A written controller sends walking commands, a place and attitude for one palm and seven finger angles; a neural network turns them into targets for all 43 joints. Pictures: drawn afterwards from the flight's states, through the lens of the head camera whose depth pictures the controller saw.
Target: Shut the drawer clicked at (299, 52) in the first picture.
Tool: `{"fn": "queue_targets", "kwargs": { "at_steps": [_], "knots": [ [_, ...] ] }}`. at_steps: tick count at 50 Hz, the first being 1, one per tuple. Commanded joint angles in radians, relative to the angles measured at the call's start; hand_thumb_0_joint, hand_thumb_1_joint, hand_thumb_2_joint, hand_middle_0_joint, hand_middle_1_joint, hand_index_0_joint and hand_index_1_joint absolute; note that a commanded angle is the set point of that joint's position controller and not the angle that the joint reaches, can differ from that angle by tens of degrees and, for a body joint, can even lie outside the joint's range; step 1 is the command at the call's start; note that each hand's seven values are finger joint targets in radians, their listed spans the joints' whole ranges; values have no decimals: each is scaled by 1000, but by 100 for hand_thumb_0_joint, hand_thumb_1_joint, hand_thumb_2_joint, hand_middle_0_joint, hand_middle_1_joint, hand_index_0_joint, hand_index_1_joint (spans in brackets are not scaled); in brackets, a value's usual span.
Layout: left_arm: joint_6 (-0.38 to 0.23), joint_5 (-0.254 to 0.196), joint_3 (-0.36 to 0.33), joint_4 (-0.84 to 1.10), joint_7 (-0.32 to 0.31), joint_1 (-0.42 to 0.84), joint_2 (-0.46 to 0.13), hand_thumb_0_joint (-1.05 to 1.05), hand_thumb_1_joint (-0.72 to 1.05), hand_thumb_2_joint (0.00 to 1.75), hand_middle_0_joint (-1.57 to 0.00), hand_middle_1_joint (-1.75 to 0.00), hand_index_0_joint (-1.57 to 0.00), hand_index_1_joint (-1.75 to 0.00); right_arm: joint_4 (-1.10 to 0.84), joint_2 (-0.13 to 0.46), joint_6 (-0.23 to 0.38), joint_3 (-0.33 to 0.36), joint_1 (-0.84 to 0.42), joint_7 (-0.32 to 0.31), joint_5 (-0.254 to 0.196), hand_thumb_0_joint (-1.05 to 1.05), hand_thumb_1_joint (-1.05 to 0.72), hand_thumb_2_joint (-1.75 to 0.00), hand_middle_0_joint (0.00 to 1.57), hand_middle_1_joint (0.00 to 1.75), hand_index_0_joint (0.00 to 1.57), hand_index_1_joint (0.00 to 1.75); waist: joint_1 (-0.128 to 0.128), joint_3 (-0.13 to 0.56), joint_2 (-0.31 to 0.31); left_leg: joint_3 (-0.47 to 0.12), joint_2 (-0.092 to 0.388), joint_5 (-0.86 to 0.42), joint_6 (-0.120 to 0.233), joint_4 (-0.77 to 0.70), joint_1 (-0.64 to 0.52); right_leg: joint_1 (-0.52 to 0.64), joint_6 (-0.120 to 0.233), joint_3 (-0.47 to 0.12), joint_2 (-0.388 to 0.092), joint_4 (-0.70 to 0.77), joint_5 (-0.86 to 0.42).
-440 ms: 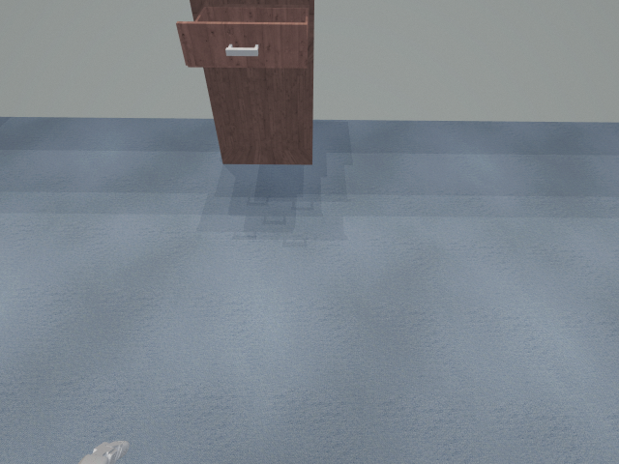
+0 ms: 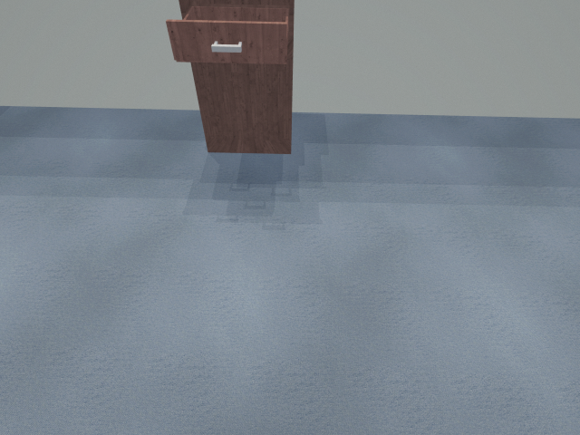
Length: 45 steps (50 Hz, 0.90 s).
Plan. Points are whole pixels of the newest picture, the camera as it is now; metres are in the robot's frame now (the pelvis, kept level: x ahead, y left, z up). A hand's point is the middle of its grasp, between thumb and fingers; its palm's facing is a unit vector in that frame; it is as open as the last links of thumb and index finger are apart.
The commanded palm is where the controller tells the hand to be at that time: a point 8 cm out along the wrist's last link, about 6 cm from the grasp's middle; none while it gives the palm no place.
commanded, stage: stand and wait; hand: left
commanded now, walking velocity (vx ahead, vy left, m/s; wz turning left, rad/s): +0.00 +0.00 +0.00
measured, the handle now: (227, 46) +1.37 +0.32 -0.04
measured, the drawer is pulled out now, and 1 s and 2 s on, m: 0.30 0.30 0.30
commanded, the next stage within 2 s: look at it before walking up in 0.38 s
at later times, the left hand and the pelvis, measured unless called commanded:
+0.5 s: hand out of the picture +0.06 +0.24 -0.15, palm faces -0.03 -0.94 -0.33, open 7.4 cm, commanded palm none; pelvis -0.01 +0.00 +0.00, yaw -1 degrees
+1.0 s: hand out of the picture +0.06 +0.25 -0.16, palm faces -0.04 -0.95 -0.32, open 7.4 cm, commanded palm none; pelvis +0.00 +0.00 +0.00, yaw -1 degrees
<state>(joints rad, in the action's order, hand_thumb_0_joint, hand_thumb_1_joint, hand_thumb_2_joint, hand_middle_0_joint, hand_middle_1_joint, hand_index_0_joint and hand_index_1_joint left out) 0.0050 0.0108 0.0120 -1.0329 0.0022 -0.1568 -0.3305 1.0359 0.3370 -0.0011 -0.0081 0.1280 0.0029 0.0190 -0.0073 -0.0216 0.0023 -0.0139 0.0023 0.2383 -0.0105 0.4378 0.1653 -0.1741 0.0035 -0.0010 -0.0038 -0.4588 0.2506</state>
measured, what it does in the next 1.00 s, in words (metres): stands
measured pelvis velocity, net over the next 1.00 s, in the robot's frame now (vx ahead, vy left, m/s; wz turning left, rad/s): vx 0.00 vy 0.00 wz -0.01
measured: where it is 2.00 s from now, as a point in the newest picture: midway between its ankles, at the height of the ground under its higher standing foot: outside the picture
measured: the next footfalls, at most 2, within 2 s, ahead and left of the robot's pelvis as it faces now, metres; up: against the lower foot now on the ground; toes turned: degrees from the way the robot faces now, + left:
right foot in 1.84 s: +0.39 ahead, -0.07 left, +0.00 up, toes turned -6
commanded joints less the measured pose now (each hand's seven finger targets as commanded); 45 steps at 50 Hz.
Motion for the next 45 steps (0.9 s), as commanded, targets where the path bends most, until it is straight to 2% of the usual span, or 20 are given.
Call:
{"fn": "queue_targets", "kwargs": {
  "at_steps": [1, 15, 26, 32, 38, 45],
  "knots": [
    [-30, -3, -47, 63, -13, 59, -216, 0, 90, 90, -20, -30, -20, -30, -60, 198, 32, 42, -60, -15, -6, 0, -90, -90, 20, 30, 20, 30, 8, 61, 7, -82, 101, -138, 45, -72, -3, 15, 36, -111, -113, 103, -129],
    [-28, -3, -43, 23, -12, 51, -214, 0, 90, 90, -20, -30, -20, -30, -10, 203, 30, 39, -34, -13, -7, 0, -90, -90, 20, 30, 20, 30, 7, 24, 7, -90, 106, -79, 41, -106, 10, -9, 33, -124, -108, 139, -36],
    [-30, -1, -44, 20, -13, 50, -208, 0, 90, 90, -20, -30, -20, -30, 1, 199, 33, 40, -28, -12, -8, 0, -90, -90, 20, 30, 20, 30, 8, 38, -2, -94, 112, -105, 40, -113, 4, 2, 31, -120, -107, 135, -72],
    [-29, 1, -44, 17, -13, 50, -206, 0, 90, 90, -20, -30, -20, -30, 3, 196, 31, 40, -30, -12, -9, 0, -90, -90, 20, 30, 20, 30, 7, 10, 4, -97, 111, -75, 40, -125, 16, -13, 28, -123, -104, 144, -40],
    [-32, 0, -43, 18, -13, 43, -206, 0, 90, 90, -20, -30, -20, -30, 3, 198, 31, 41, -30, -12, -10, 0, -90, -90, 20, 30, 20, 30, 9, 43, 4, -92, 113, -115, 39, -112, -14, -6, 29, -122, -108, 140, -85],
    [-32, 0, -43, 14, -13, 42, -206, 0, 90, 90, -20, -30, -20, -30, 5, 198, 32, 41, -39, -12, -10, 0, -90, -90, 20, 30, 20, 30, 9, 41, -3, -90, 116, -127, 38, -117, -17, 4, 28, -121, -109, 137, -113]
  ]
}}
